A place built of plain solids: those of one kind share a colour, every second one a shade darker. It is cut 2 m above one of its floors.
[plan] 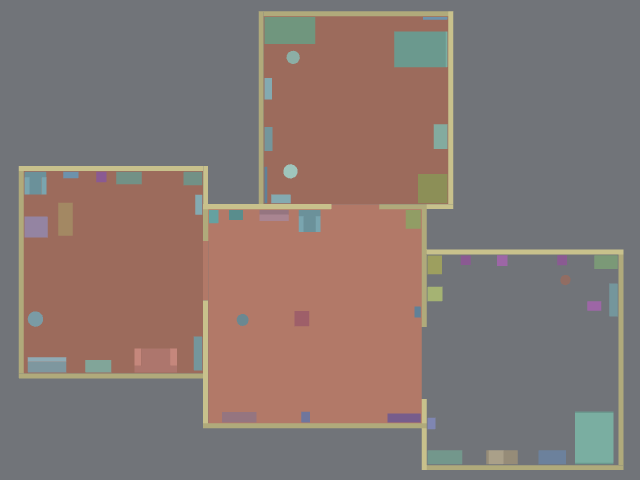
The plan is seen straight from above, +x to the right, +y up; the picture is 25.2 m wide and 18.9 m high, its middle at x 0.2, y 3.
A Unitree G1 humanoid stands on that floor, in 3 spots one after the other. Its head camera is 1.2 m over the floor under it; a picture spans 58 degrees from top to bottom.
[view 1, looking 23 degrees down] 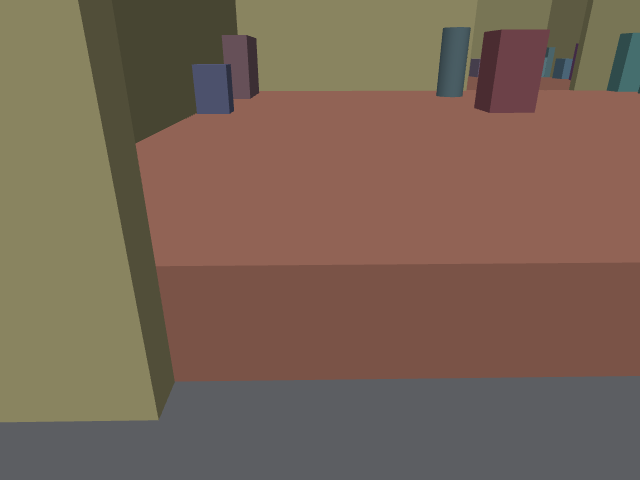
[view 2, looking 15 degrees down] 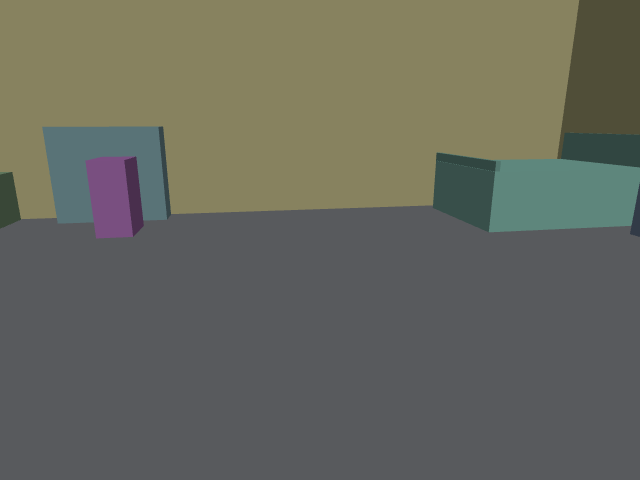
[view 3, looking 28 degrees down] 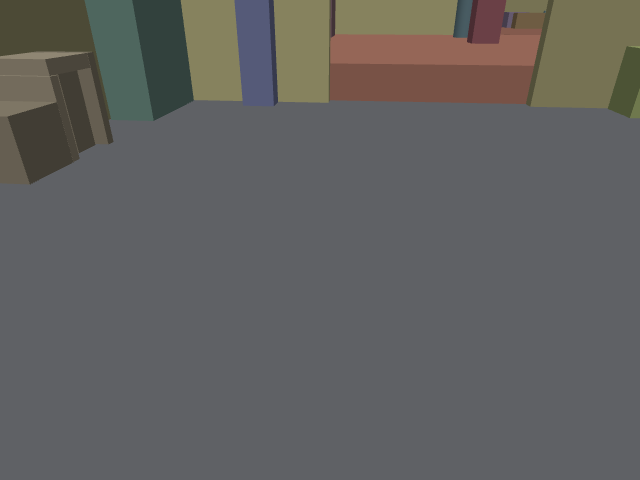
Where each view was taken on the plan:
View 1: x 5.59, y -2.70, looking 179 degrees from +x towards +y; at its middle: floor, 1.75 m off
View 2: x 5.83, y -1.01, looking -10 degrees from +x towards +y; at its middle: ground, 4.64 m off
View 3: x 10.91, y -2.70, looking -174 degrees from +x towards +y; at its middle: ground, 2.56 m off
